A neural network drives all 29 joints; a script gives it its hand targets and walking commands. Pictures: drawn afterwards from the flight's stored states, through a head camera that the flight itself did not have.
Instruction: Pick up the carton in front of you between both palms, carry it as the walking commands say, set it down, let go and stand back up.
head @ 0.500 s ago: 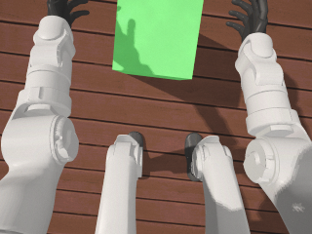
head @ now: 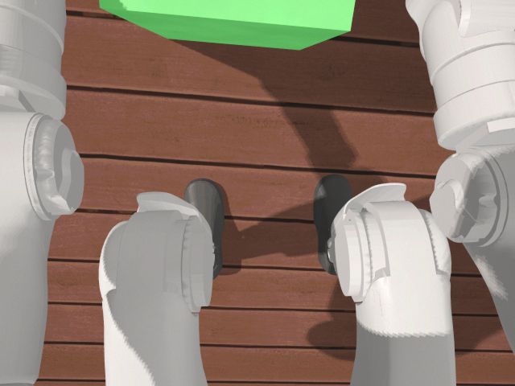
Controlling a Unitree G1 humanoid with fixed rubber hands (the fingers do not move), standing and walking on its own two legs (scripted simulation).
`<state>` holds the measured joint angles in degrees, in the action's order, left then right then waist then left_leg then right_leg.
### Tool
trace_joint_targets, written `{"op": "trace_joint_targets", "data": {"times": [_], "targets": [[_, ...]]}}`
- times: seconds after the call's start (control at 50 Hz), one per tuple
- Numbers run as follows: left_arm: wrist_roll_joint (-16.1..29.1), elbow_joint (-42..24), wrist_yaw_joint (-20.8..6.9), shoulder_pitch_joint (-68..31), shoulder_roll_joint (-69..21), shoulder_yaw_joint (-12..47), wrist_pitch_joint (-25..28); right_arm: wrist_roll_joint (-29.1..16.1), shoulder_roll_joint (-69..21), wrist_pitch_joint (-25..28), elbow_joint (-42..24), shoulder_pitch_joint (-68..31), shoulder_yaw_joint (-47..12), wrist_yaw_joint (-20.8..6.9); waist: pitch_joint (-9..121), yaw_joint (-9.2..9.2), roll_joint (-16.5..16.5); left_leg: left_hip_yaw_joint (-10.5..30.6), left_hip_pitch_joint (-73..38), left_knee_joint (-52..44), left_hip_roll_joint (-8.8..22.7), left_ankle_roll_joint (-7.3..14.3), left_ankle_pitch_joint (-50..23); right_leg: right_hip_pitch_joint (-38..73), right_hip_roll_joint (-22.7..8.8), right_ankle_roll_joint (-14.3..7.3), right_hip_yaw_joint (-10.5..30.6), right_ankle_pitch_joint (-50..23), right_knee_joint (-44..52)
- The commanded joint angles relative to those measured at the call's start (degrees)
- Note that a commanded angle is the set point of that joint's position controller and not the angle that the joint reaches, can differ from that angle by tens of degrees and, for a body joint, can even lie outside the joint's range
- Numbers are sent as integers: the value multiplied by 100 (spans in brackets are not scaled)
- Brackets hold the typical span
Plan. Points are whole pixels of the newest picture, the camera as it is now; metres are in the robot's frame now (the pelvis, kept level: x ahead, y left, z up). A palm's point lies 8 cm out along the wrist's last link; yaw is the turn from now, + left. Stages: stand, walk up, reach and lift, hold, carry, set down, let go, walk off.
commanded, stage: reach and lift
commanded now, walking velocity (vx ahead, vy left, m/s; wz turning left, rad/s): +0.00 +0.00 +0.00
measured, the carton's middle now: out of the picture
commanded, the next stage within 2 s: none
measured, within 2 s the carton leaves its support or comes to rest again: leaves its support in 0.84 s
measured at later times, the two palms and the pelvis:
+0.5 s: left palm out of the picture +0.58 +0.20 -0.18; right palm out of the picture +0.57 -0.10 -0.18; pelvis +0.00 -0.01 +0.00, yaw +0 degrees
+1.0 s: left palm out of the picture +0.55 +0.20 -0.11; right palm out of the picture +0.56 -0.10 -0.10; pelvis +0.01 -0.01 +0.01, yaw +2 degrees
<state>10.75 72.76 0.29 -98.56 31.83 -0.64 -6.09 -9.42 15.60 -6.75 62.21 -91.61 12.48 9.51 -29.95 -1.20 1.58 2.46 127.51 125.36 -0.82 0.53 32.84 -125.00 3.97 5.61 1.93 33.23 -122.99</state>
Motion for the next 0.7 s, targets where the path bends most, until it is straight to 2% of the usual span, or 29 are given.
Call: {"op": "trace_joint_targets", "data": {"times": [0.0, 0.06, 0.14, 0.2, 0.32, 0.4, 0.44, 0.46, 0.48, 0.5, 0.54, 0.56, 0.6, 0.68], "targets": [[66, -690, 96, -1974, 743, -33, 183, -174, 778, 194, -770, -1774, -197, -27, 7894, 164, -444, -86, -4268, -815, 64, -174, -2514, 2916, -84, -154, -786, -2023, 434], [58, -657, 156, -1715, 587, -36, 196, -276, 711, 221, -740, -1579, -306, -60, 8024, 241, -419, -125, -4449, -716, 22, -173, -2827, 3029, -33, -143, -827, -2242, 315], [27, -536, 133, -1316, 344, -22, 190, -134, 611, 233, -417, -1021, -157, -34, 7832, 66, -437, -158, -4252, -677, -17, -182, -2820, 2931, 32, -157, -821, -2368, 337], [-60, -610, 88, -1195, 238, -111, 210, 13, 550, 273, -365, -897, -5, -29, 7572, 13, -476, -171, -3874, -702, -31, -193, -2686, 2849, 48, -182, -752, -2370, 389], [-86, -751, 81, -1366, 205, -122, 222, -14, 383, 281, -525, -1226, -115, 12, 7469, 127, -398, -236, -3388, -799, -38, -185, -2229, 3110, 45, -201, -660, -2191, 466], [-12, -709, -7, -1731, -370, 123, 155, -84, -225, 215, -599, -1611, -311, -52, 7194, 195, -309, -298, -3219, -891, -69, -159, -1763, 3372, 123, -222, -651, -1917, 504], [-186, -655, -133, -1900, -891, 33, 84, 150, -728, 132, -616, -1778, -199, -146, 6941, 217, -289, -326, -3171, -891, -114, -158, -1553, 3487, 182, -227, -666, -1748, 518], [-309, -555, -202, -1879, -1180, -66, 36, 376, -804, 102, -593, -1789, -13, -169, 6777, 107, -317, -339, -3150, -884, -132, -182, -1426, 3497, 217, -223, -691, -1651, 537], [-257, -766, -448, -2266, -2459, 287, -37, 385, -2081, 29, -795, -2236, -314, -401, 6743, 142, -328, -327, -3238, -884, -205, -138, -1454, 3458, 292, -256, -681, -1609, 521], [-288, -709, -739, -2457, -3473, 405, -128, 466, -3068, -78, -769, -2571, -434, -681, 6572, 144, -352, -349, -3251, -867, -260, -108, -1427, 3302, 332, -290, -701, -1524, 499], [-452, -887, -1269, -2380, -4947, 382, -326, 645, -4453, -297, -859, -2796, -514, -1207, 6154, 201, -324, -443, -2999, -799, -344, -56, -1426, 2950, 373, -347, -730, -1402, 417], [-489, -970, -1459, -2215, -5367, 318, -414, 692, -4766, -391, -909, -2824, -508, -1395, 6057, 264, -302, -472, -2899, -785, -359, -42, -1411, 2843, 383, -379, -747, -1339, 387], [-512, -1143, -1671, -1983, -5820, 304, -541, 717, -5181, -519, -1011, -2687, -579, -1608, 6007, 345, -203, -488, -2721, -791, -370, -15, -1376, 2749, 389, -424, -778, -1278, 354], [-396, -1527, -1735, -1902, -6203, 419, -641, 423, -5645, -590, -1206, -2661, -821, -1719, 6513, 407, -136, -444, -2960, -759, -390, 33, -1739, 2733, 396, -458, -803, -1597, 249]]}}
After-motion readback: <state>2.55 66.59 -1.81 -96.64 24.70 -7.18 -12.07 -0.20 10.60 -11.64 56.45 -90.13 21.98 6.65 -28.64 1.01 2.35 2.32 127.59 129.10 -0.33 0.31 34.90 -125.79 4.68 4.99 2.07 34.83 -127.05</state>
